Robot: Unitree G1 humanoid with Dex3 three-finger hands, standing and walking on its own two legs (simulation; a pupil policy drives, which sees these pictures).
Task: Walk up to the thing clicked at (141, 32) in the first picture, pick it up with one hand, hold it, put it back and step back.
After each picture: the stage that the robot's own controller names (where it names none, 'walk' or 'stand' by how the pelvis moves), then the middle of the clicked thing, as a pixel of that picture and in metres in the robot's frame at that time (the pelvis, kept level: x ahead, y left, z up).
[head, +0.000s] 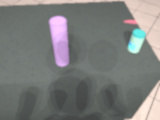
stand; (136, 41) +0.68 -0.29 -0.08
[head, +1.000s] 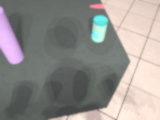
rise first; (99, 29) +0.65 -0.06 -0.04
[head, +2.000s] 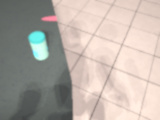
stand; (39, 46) +0.54 +0.21 -0.03
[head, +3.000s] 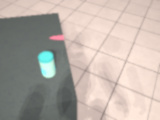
stand; (47, 64) +0.52 +0.18 -0.08
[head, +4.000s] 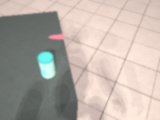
stand; (47, 65) +0.50 +0.17 -0.08
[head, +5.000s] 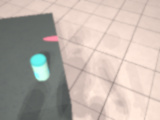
stand; (40, 67) +0.49 +0.20 -0.08
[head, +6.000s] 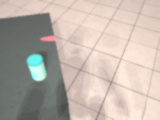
stand; (37, 67) +0.49 +0.22 -0.08
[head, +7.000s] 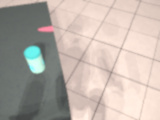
rise first; (35, 60) +0.50 +0.23 -0.08
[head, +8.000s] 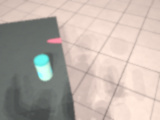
rise first; (43, 67) +0.50 +0.22 -0.08
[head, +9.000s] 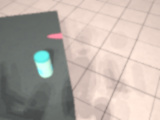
go down; (44, 64) +0.50 +0.21 -0.07
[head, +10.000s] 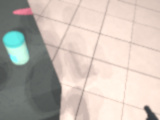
go down; (17, 48) +0.49 +0.20 -0.01
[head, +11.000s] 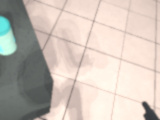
close in; (2, 37) +0.49 +0.21 +0.01
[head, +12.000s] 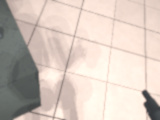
close; out of the picture +0.52 +0.23 +0.04
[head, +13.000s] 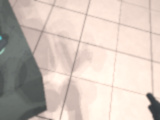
lift; out of the picture +0.49 +0.22 +0.03
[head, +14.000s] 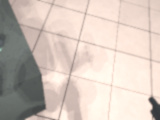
lift; out of the picture +0.49 +0.23 +0.04
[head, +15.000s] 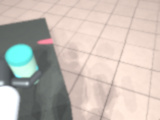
lift; (24, 66) +0.33 +0.17 +0.16
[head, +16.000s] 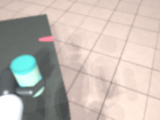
hold; (29, 76) +0.32 +0.17 +0.11
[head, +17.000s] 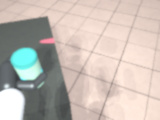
hold; (29, 69) +0.33 +0.17 +0.14
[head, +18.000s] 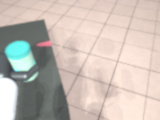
crouch; (23, 62) +0.36 +0.18 +0.14
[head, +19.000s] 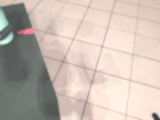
lower; out of the picture +0.48 +0.23 +0.17
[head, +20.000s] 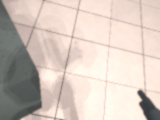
lower; out of the picture +0.53 +0.23 +0.05
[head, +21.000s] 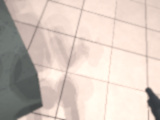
lower; out of the picture +0.51 +0.22 +0.03
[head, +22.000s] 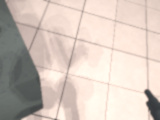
lower; out of the picture +0.51 +0.23 +0.03
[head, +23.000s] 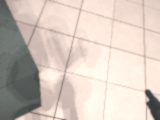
lower; out of the picture +0.52 +0.23 +0.04
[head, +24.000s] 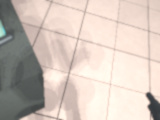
open; out of the picture +0.51 +0.20 +0.04
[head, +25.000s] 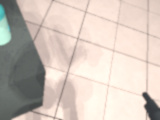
sink last; out of the picture +0.51 +0.20 +0.03
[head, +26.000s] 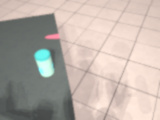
sink last; (44, 63) +0.51 +0.21 -0.03
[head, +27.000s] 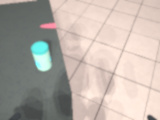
stand; (42, 56) +0.50 +0.19 -0.02
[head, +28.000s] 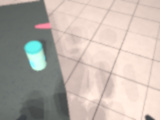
stand; (36, 56) +0.50 +0.21 -0.01
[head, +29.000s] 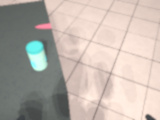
stand; (37, 56) +0.50 +0.20 -0.01
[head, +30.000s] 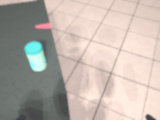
stand; (36, 56) +0.49 +0.20 -0.01
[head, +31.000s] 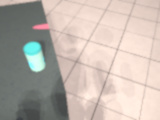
stand; (35, 57) +0.50 +0.20 -0.02
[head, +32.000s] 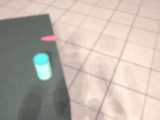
stand; (43, 66) +0.51 +0.19 -0.08
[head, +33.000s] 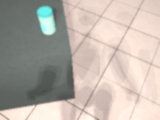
walk; (47, 21) +0.66 +0.18 -0.05
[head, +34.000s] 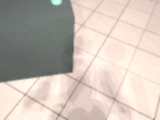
walk; out of the picture +0.99 +0.13 -0.06
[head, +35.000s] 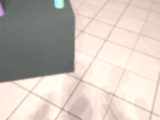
stand; out of the picture +1.13 +0.17 -0.07
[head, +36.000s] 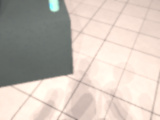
stand; (53, 1) +1.11 +0.20 -0.08
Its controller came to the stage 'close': yes
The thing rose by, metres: 0.23
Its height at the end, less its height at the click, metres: +0.00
